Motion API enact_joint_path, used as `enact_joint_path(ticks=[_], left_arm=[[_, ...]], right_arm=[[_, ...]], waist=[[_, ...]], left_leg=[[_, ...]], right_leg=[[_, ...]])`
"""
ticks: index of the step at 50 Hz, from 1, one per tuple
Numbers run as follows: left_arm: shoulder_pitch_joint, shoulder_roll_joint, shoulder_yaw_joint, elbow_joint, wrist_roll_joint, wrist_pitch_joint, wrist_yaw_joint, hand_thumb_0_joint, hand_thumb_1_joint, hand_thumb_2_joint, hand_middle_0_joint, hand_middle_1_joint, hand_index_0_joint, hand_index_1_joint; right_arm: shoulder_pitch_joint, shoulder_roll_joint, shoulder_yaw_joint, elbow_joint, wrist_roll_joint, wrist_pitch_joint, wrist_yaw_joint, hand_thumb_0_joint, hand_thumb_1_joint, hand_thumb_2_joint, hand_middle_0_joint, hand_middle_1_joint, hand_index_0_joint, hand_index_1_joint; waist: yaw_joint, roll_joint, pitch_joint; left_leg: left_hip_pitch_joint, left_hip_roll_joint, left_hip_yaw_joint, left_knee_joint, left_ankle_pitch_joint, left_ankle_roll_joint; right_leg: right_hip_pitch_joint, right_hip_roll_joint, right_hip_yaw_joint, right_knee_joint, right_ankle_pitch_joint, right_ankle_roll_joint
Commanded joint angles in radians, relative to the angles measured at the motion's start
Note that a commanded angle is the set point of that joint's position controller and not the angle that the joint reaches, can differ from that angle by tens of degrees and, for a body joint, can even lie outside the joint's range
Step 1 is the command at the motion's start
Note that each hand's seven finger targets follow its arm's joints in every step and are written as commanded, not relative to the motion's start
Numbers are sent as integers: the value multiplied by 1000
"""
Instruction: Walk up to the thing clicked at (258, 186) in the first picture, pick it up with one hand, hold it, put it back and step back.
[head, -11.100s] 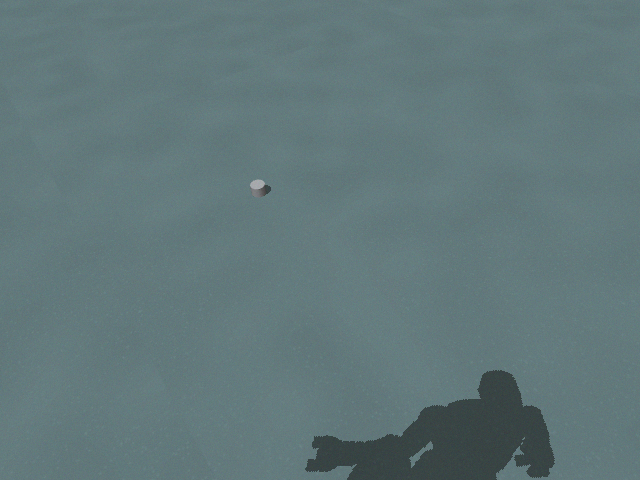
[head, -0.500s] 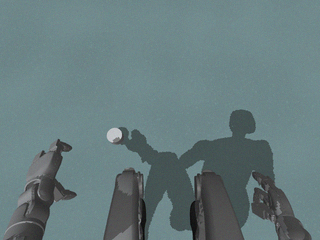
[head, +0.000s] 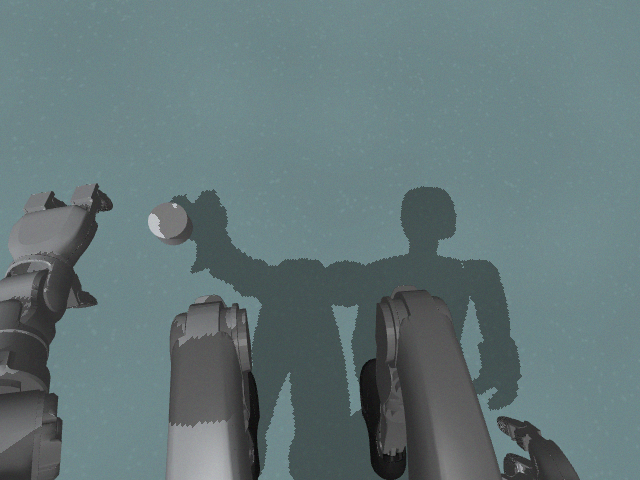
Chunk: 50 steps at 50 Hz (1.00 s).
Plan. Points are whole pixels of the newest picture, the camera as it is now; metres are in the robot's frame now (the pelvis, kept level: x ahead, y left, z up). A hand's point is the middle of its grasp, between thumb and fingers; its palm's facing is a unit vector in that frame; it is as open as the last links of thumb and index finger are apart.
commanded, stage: rise first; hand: left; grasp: from above
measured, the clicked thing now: (171, 224) +0.50 +0.28 -0.36
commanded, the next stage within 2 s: approach in 1.12 s
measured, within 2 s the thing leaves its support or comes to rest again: neither
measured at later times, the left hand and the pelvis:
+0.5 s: hand (106, 244) +0.42 +0.33 -0.20, palm faces -0.46 -0.06 -0.89, open 14.1 cm; pelvis +0.01 +0.00 -0.04, yaw -2 degrees
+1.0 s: hand (120, 240) +0.44 +0.32 -0.23, palm faces -0.47 -0.08 -0.88, open 14.1 cm; pelvis +0.02 +0.00 -0.06, yaw -3 degrees
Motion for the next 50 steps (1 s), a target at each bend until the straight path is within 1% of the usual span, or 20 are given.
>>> enact_joint_path(ticks=[1, 2, 3, 7, 10, 14, 15, 18, 21, 23, 24, 28, 30, 31, 32, 38, 39, 40, 43, 50], left_arm=[[-290, 316, 59, -69, 46, -1, 77, 0, -562, 1039, -60, -981, -53, -988], [-284, 309, 49, -54, 53, 1, 82, 0, -561, 1036, -68, -972, -58, -981], [-318, 304, 38, -58, 64, -1, 86, 0, -558, 1031, -58, -981, -52, -985], [-343, 319, 36, -4, 103, -5, 107, 0, -544, 1014, -62, -985, -60, -985], [-366, 329, 37, 11, 132, -13, 126, 0, -545, 1011, -67, -988, -65, -989], [-416, 333, 37, 21, 148, -27, 149, 0, -543, 1001, -63, -1003, -66, -999], [-388, 330, 37, 70, 151, -23, 155, 0, -538, 995, -63, -1010, -68, -1002], [-420, 343, 55, 76, 148, -23, 179, 0, -540, 996, -64, -1013, -69, -1007], [-432, 322, 47, 102, 153, -13, 197, 0, -535, 988, -64, -1019, -71, -1010], [-446, 342, 54, 88, 157, -9, 203, 0, -545, 1000, -62, -1023, -67, -1017], [-431, 345, 61, 99, 156, -6, 205, 0, -551, 1003, -61, -1016, -64, -1011], [-431, 348, 62, 116, 154, 3, 205, 0, -535, 986, -60, -1029, -70, -1018], [-429, 356, 79, 97, 145, 3, 209, 0, -558, 1007, -60, -1017, -62, -1014], [-417, 356, 69, 130, 147, 6, 207, 0, -547, 997, -59, -1030, -66, -1022], [-445, 354, 78, 106, 141, 2, 210, 0, -552, 1006, -57, -1021, -61, -1016], [-411, 355, 76, 123, 146, 2, 205, 0, -553, 1006, -60, -1028, -64, -1023], [-426, 372, 85, 114, 145, 0, 207, 0, -548, 1002, -62, -1023, -67, -1017], [-411, 355, 80, 124, 143, 0, 206, 0, -545, 999, -62, -1021, -67, -1014], [-433, 365, 74, 136, 150, -8, 206, 0, -546, 1001, -64, -1019, -68, -1014], [-421, 376, 80, 152, 153, -14, 220, 0, -540, 996, -63, -1036, -71, -1027]], right_arm=[[129, -225, -68, -47, -13, -10, -9, 0, -894, -900, 200, 299, 200, 299], [121, -221, -66, -44, -16, -10, -5, 0, -898, -901, 200, 300, 200, 300], [123, -226, -67, -41, -20, -10, -2, 0, -895, -900, 200, 300, 200, 300], [123, -230, -63, -35, -29, -6, 5, 0, -896, -900, 200, 300, 200, 300], [130, -230, -56, -25, -39, -4, 12, 0, -899, -901, 200, 300, 200, 300], [137, -229, -56, -19, -51, -3, 17, 0, -901, -902, 200, 300, 200, 300], [135, -227, -53, -16, -55, -4, 20, 0, -901, -901, 200, 300, 200, 300], [139, -225, -50, -13, -62, -7, 23, 0, -902, -901, 200, 300, 200, 300], [152, -228, -47, -5, -72, -14, 27, 0, -903, -901, 200, 300, 200, 300], [152, -227, -46, -1, -72, -12, 28, 0, -903, -902, 200, 300, 200, 300], [151, -222, -45, 1, -72, -11, 28, 0, -903, -902, 200, 300, 200, 300], [155, -221, -42, 1, -79, -11, 32, 0, -902, -901, 200, 300, 200, 300], [153, -216, -40, 2, -82, -12, 33, 0, -902, -901, 200, 300, 200, 300], [149, -217, -40, 3, -80, -11, 34, 0, -903, -901, 200, 300, 200, 300], [153, -223, -37, 1, -86, -13, 34, 0, -899, -900, 200, 300, 200, 300], [148, -218, -31, 6, -89, -9, 37, 0, -902, -901, 200, 300, 200, 300], [154, -223, -30, 6, -91, -8, 39, 0, -902, -901, 200, 300, 200, 300], [156, -223, -29, 8, -95, -8, 39, 0, -900, -900, 200, 300, 200, 300], [149, -230, -26, 7, -96, -6, 41, 0, -901, -901, 200, 300, 200, 300], [149, -234, -16, 13, -103, -5, 44, 0, -901, -901, 200, 300, 200, 300]], waist=[[-2, 188, -622], [2, 191, -602], [-8, 214, -606], [-15, 216, -597], [-22, 223, -617], [-36, 213, -637], [-35, 209, -615], [-38, 216, -617], [-56, 219, -633], [-44, 230, -655], [-37, 241, -657], [-57, 211, -650], [-43, 215, -651], [-48, 214, -634], [-62, 215, -637], [-49, 219, -640], [-55, 229, -650], [-57, 225, -651], [-70, 227, -627], [-66, 216, -618]], left_leg=[[511, -34, 58, -236, 34, 19], [512, -33, 51, -243, 24, 17], [518, -30, 46, -236, 18, 15], [502, -31, 42, -215, 15, 14], [496, -33, 51, -185, 56, 16], [472, -33, 58, -146, 74, 20], [455, -34, 59, -143, 71, 21], [449, -32, 61, -132, 68, 21], [459, -28, 61, -111, 103, 22], [456, -27, 62, -107, 115, 20], [458, -30, 66, -106, 122, 20], [421, -28, 71, -74, 133, 27], [418, -28, 71, -78, 131, 26], [402, -26, 72, -74, 117, 27], [406, -26, 66, -73, 115, 26], [397, -27, 71, -51, 141, 26], [400, -26, 70, -48, 148, 26], [415, -26, 63, -49, 157, 24], [387, -25, 60, -42, 134, 25], [374, -26, 62, -30, 132, 26]], right_leg=[[179, 24, -81, -217, 70, -79], [163, 24, -85, -207, 63, -81], [139, 22, -88, -195, 63, -80], [114, 23, -96, -169, 65, -79], [126, 26, -96, -154, 99, -78], [126, 31, -97, -143, 115, -74], [119, 32, -98, -139, 112, -74], [110, 33, -100, -132, 109, -74], [117, 35, -105, -116, 147, -69], [120, 38, -105, -108, 157, -73], [123, 38, -103, -103, 159, -73], [152, 40, -101, -103, 182, -69], [153, 39, -101, -96, 174, -69], [146, 41, -100, -98, 166, -71], [138, 41, -107, -93, 162, -69], [154, 44, -102, -83, 190, -69], [160, 43, -104, -76, 197, -68], [150, 44, -109, -68, 201, -68], [131, 46, -112, -65, 187, -69], [139, 50, -113, -64, 187, -69]])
